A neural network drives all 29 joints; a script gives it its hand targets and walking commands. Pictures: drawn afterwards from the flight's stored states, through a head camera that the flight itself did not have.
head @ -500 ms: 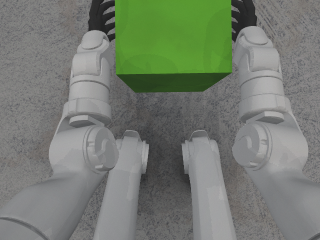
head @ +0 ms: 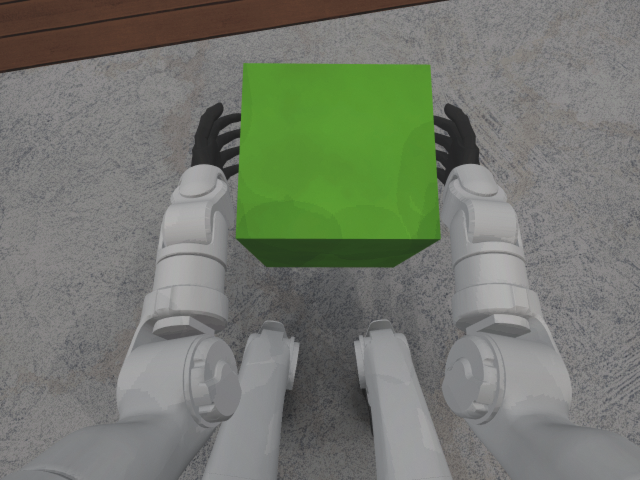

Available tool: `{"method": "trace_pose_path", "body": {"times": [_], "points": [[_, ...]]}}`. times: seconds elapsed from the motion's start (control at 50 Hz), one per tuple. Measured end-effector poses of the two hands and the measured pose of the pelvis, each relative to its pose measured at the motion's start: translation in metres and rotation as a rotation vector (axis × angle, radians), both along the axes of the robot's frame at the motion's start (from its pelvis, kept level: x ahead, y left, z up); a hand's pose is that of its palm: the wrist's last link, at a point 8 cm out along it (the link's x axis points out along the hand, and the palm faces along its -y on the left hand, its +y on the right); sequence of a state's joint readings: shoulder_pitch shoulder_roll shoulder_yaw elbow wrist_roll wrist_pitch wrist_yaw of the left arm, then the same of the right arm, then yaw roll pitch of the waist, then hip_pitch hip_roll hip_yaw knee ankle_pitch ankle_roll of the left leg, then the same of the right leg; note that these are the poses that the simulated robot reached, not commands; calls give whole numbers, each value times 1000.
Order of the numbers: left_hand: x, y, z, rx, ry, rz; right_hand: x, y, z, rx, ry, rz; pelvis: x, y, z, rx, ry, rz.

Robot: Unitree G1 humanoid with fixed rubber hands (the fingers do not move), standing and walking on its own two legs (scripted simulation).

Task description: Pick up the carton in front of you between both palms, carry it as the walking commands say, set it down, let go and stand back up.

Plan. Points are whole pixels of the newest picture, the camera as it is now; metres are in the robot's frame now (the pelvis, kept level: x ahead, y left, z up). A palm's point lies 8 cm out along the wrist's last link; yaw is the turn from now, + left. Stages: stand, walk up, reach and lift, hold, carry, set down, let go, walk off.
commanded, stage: reach and lift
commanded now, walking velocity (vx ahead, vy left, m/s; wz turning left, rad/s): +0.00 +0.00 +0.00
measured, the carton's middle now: (332, 185) +0.47 -0.01 -0.12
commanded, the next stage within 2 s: hold in 1.92 s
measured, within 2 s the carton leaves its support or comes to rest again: neither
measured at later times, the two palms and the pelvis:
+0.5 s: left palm (144, 154) +0.40 +0.14 +0.11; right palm (525, 159) +0.40 -0.16 +0.11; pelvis +0.05 +0.00 +0.14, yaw -1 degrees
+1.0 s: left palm (11, 126) +0.36 +0.15 +0.23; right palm out of the picture +0.36 -0.15 +0.23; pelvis +0.07 +0.00 +0.21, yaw -1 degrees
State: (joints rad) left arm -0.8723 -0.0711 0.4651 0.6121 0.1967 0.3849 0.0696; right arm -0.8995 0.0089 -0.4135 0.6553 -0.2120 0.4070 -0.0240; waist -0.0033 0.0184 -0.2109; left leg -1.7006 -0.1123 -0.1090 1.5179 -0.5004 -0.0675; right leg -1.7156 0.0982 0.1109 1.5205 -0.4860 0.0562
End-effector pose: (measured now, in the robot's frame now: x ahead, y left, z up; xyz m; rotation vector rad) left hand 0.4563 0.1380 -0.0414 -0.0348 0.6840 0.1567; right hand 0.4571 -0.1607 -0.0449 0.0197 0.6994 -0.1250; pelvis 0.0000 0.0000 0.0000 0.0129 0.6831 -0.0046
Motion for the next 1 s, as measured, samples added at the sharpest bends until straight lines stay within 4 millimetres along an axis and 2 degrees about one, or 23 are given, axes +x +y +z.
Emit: {"method": "trace_pose_path", "body": {"times": [0.28, 0.64, 0.76, 0.88, 1.0], "points": [[-30, 3, 89, -4, -1, -5, -32, 3, 88, 6, -1, -14, 26, 2, 79, -7, -146, -3], [-66, 7, 195, -2, -6, -14, -70, 7, 196, 1, -7, -22, 63, 3, 169, -14, -417, -6], [-76, 9, 229, 5, -19, -22, -81, 8, 230, -3, -19, -21, 73, 3, 190, -17, -528, -6], [-86, 11, 259, 22, -33, -44, -92, 10, 260, -23, -33, -12, 77, 2, 202, -18, -637, -5], [-94, 11, 270, 39, -9, -57, -100, 10, 271, -35, -9, -1, 72, 3, 205, -18, -710, -5]]}}
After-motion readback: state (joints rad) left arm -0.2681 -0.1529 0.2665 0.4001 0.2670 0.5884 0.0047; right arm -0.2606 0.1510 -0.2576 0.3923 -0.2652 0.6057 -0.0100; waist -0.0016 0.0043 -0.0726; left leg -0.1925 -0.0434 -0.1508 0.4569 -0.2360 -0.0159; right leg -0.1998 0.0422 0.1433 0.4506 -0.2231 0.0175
